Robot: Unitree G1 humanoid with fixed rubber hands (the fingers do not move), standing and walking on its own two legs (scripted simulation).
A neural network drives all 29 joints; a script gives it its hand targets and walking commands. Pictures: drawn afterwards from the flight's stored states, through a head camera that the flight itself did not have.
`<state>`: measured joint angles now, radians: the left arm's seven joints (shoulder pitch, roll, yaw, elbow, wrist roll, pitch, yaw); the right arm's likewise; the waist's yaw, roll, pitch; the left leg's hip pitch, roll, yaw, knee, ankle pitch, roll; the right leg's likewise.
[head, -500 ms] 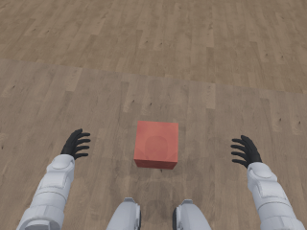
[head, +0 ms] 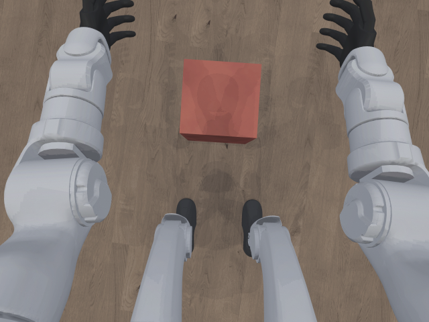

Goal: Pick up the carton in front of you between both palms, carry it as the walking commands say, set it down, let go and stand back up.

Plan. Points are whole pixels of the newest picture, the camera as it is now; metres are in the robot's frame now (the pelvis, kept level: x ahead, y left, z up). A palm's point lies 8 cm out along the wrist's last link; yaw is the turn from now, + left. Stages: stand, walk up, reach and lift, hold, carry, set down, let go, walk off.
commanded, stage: reach and lift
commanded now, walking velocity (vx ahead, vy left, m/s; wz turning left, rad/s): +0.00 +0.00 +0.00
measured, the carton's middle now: (219, 108) +0.54 +0.01 -0.52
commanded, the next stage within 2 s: none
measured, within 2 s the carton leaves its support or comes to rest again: leaves its support in 1.80 s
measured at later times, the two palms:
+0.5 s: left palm (139, 88) +0.54 +0.20 -0.32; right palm (302, 96) +0.53 -0.19 -0.32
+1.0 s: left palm (158, 100) +0.55 +0.19 -0.46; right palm (282, 107) +0.53 -0.18 -0.46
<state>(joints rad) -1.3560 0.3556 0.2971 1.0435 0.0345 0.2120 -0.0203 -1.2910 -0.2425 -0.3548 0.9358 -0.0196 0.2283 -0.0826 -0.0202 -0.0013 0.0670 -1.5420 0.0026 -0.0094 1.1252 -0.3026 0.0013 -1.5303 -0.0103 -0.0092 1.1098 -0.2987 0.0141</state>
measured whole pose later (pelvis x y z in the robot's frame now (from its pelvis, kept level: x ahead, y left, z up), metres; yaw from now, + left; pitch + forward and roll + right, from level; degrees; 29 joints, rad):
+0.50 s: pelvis +0.01 +0.00 -0.16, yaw +0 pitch +51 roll -2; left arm -1.28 0.37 0.19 0.99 -0.11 0.09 0.07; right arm -1.23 -0.27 -0.24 0.92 0.11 0.09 -0.13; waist -0.01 0.00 0.02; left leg -2.14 -0.01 -0.03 1.78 -0.54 -0.02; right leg -2.12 0.02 0.01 1.77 -0.54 0.03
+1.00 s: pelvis -0.02 +0.00 -0.28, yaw -1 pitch +36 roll -2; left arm -1.62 0.46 0.02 1.22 -0.25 0.07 0.09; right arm -1.56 -0.36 -0.10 1.15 0.25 0.07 -0.14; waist -0.01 -0.01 0.47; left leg -2.25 -0.02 -0.03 2.21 -0.59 -0.01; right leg -2.23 0.03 0.02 2.20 -0.59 0.05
